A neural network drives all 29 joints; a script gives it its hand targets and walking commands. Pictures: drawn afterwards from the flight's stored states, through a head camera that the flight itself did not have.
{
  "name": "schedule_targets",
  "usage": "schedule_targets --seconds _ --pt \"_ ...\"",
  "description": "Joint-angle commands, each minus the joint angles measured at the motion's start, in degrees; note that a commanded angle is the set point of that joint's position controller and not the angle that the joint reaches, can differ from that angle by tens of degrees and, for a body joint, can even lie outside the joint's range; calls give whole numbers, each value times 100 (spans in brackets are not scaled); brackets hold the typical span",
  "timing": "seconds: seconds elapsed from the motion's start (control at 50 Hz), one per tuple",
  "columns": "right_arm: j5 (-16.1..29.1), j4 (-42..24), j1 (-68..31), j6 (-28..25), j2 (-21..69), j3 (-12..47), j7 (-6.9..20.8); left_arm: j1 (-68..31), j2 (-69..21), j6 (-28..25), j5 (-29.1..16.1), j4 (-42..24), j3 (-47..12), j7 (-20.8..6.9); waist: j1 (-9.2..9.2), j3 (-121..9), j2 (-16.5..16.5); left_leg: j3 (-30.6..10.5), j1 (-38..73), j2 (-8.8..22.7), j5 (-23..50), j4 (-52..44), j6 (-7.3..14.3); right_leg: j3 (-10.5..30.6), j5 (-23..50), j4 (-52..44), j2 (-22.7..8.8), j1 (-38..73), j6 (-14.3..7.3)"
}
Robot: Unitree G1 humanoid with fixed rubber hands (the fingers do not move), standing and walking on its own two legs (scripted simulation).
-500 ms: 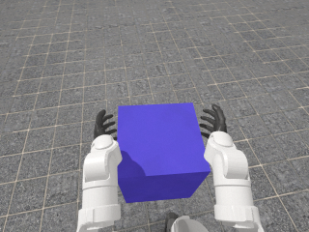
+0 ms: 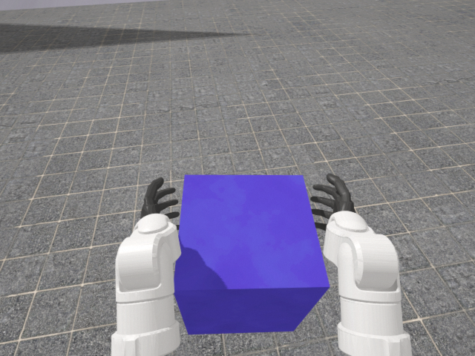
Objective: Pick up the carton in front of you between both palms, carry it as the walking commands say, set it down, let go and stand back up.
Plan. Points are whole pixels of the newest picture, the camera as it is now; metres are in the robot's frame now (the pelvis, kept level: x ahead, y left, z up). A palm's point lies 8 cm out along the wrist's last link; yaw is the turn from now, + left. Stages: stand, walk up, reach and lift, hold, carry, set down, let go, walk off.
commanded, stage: carry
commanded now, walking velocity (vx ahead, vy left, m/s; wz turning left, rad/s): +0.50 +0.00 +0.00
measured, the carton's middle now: (242, 258) +0.32 +0.02 -0.01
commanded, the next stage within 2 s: none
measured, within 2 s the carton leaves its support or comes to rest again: neither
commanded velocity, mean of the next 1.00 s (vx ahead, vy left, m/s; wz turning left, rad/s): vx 0.50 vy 0.00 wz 0.00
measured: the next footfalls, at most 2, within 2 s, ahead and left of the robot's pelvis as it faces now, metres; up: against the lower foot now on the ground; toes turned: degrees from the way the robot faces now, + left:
right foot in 0.44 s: +0.41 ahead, -0.12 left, +0.00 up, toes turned -10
left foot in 0.92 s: +0.70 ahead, +0.10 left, +0.00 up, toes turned +11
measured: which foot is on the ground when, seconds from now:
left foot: down 0.00-0.46, up 0.48-0.90, down 0.92-1.00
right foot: up 0.00-0.42, down 0.44-0.96, up 0.98-1.00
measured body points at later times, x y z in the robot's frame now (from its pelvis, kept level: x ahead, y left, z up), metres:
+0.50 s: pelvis +0.29 -0.03 -0.01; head +0.28 -0.04 +0.44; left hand +0.57 +0.12 +0.09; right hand +0.57 -0.17 +0.09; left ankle +0.11 +0.09 -0.68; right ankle +0.37 -0.11 -0.73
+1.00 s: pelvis +0.58 +0.01 -0.01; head +0.56 +0.02 +0.44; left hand +0.86 +0.16 +0.08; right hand +0.86 -0.14 +0.09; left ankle +0.67 +0.09 -0.73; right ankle +0.40 -0.10 -0.68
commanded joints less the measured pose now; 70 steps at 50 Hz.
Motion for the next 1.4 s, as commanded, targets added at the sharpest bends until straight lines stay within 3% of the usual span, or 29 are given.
schedule_targets --seconds 0.0,0.02,0.06,0.16,0.3,0.36,0.38,0.4,0.42,0.44,0.46,0.5,0.56,0.62,0.8,0.86,0.88,0.9,0.92,0.94,0.98,1.02,1.1,1.18,1.26,1.32,1.34,1.36,1.38 --pt "1455 -309 -872 213 5818 2566 1144 -1632 -5610 452 -2142 -910 -3310 -1437 -92 -1790 1018 -3263 4048 2367 852 -580 1015 317 -464 3996 -216 -3999 -194" --pt "1475 -421 -937 187 6046 2576 1201 -1727 -5766 429 -2181 -1019 -3351 -1495 -83 -1597 667 -2789 3579 2178 943 -695 787 328 -207 3918 -435 -3901 -136" --pt "1572 -878 -1244 106 6302 2654 1306 -2013 -5983 316 -2248 -1461 -3522 -1541 -79 -1405 575 -2024 2898 1840 546 -1026 516 264 361 3236 -529 -3390 -61" --pt "1639 -943 -576 108 6065 2738 1387 -1262 -5751 176 -2013 -1693 -3568 -1373 -43 -1163 866 -1024 2750 1406 808 -1223 498 -176 1250 1765 -407 -3104 96" --pt "1652 -1530 -571 169 5309 2976 1260 -1187 -5164 308 -2076 -1969 -3708 -1326 -104 -629 1052 -515 2851 1204 1714 -873 302 -781 1977 325 -134 -2503 -4" --pt "1619 -1410 -510 287 4889 3011 1139 -950 -4720 409 -2019 -1752 -3539 -1253 51 -987 747 20 2302 938 2508 633 8 -1180 1826 -249 194 -681 -159" --pt "1594 -1327 -457 342 4706 2994 1098 -811 -4571 441 -1943 -1631 -3438 -1226 173 -1431 404 101 1392 767 1725 1729 -210 -589 1717 -211 -266 722 -301" --pt "1598 -1350 -458 404 4656 2997 1078 -689 -4351 465 -1859 -1504 -3333 -1198 203 -1978 -1034 48 11 245 -136 3501 -433 1801 1699 -486 -1764 1886 -845" --pt "1627 -1247 -494 440 4688 3029 1079 -562 -4354 468 -1807 -1283 -3235 -1187 164 -1873 -1782 -435 -1434 -219 -2310 4471 -398 3162 2485 -1006 -2350 2465 -1359" --pt "1753 -1314 -629 412 4861 3175 1108 -612 -4597 432 -1849 -1356 -3251 -1215 180 -1697 -1214 -865 -1811 43 -2368 5018 -279 2878 3185 -986 -2301 2282 -1399" --pt "1827 -1296 -702 365 5100 3244 1157 -684 -4839 388 -1880 -1481 -3287 -1266 173 -1591 -638 -1025 -1763 283 -2232 5110 -201 2184 3440 -840 -2098 1802 -1174" --pt "1831 -1266 -813 258 5623 3315 1249 -1216 -5359 280 -2068 -1751 -3486 -1384 100 -1434 -250 -1123 -1350 620 -1587 4333 -176 1463 2582 -1208 -1919 1007 -819" --pt "1720 -1217 -665 109 5970 3305 1295 -1358 -5569 166 -2216 -1895 -3627 -1522 104 -1258 -691 -769 -1090 578 -984 3269 -254 775 1851 -1669 -1677 574 -678" --pt "1585 -1320 -494 56 5853 3232 1222 -1230 -5424 172 -2257 -1948 -3622 -1570 117 -989 -593 -564 -1131 559 -415 2305 -315 423 1799 -1890 -1524 668 -753" --pt "1574 -1394 -372 467 4643 3011 984 -746 -4174 551 -1929 -1801 -3330 -1214 192 -294 -702 101 -669 255 202 483 -278 -245 3084 -1472 -1300 941 -602" --pt "1611 -1170 -290 535 4503 2882 967 -860 -4102 651 -1890 -1723 -3332 -1136 27 -718 -393 422 984 -40 -442 10 -44 -743 3968 222 -992 533 -307" --pt "1626 -1169 -338 528 4499 2850 978 -974 -4132 667 -1920 -1735 -3371 -1126 -103 -1108 37 -395 2364 549 -599 35 188 -800 3257 1466 -804 -569 -88" --pt "1610 -1185 -361 503 4415 2825 984 -1014 -4264 683 -1996 -1834 -3461 -1138 -94 -1702 1737 -3008 3571 2056 -693 -447 759 -801 1276 3274 -164 -2132 188" --pt "1630 -1116 -355 470 4674 2823 1002 -1007 -4387 677 -2044 -1751 -3557 -1166 -85 -1599 2009 -3943 4108 2409 279 -876 1138 -223 -415 4188 190 -3417 144" --pt "1672 -1221 -482 401 4982 2874 1057 -1132 -4688 601 -2120 -1800 -3649 -1227 -147 -1508 1291 -3423 3933 2338 810 -814 1161 138 -285 4579 -156 -3627 -32" --pt "1692 -1354 -755 253 5507 3026 1172 -1359 -5196 455 -2183 -1760 -3734 -1370 -104 -1423 541 -2529 3070 2092 966 -802 702 352 100 4391 -563 -3396 -93" --pt "1800 -1460 -956 116 5867 3124 1298 -1332 -5553 307 -2139 -1748 -3751 -1440 -56 -1384 529 -1795 2512 1802 161 -1125 410 283 692 3536 -688 -2919 -81" --pt "1895 -1573 -828 14 5863 3202 1411 -1164 -5719 131 -2035 -1904 -3778 -1431 -76 -1122 850 -1159 2425 1600 -232 -1536 469 -92 1275 2291 -569 -2892 63" --pt "1814 -1588 -502 102 5411 3161 1351 -864 -5308 230 -1939 -1901 -3725 -1348 -69 -706 931 -580 2593 1331 472 -1500 415 -452 1903 934 -440 -2801 120" --pt "1678 -1654 -364 298 4896 3028 1193 -954 -4800 452 -2064 -2039 -3721 -1275 -111 -505 1017 -397 2856 1288 991 -1188 333 -798 2018 283 -281 -2574 34" --pt "1570 -1611 -420 458 4554 2967 1051 -810 -4428 622 -2080 -1852 -3542 -1225 5 -603 857 -10 2573 1128 1708 -128 124 -1206 1795 -298 -3 -1349 -67" --pt "1545 -1555 -356 510 4471 2963 1011 -811 -4330 657 -2054 -1790 -3450 -1208 62 -962 571 267 2019 930 1894 885 -85 -1138 1589 -277 -7 -159 -160" --pt "1555 -1584 -461 564 4387 2956 989 -704 -4202 682 -1993 -1709 -3357 -1185 208 -1509 -330 288 818 610 651 2444 -338 413 1293 -455 -1102 1209 -460" --pt "1604 -1643 -565 602 4472 2994 988 -694 -4130 682 -1954 -1602 -3301 -1176 169 -1698 -1806 -26 -804 -74 -1798 3793 -476 2741 1588 -1023 -2269 2116 -1082"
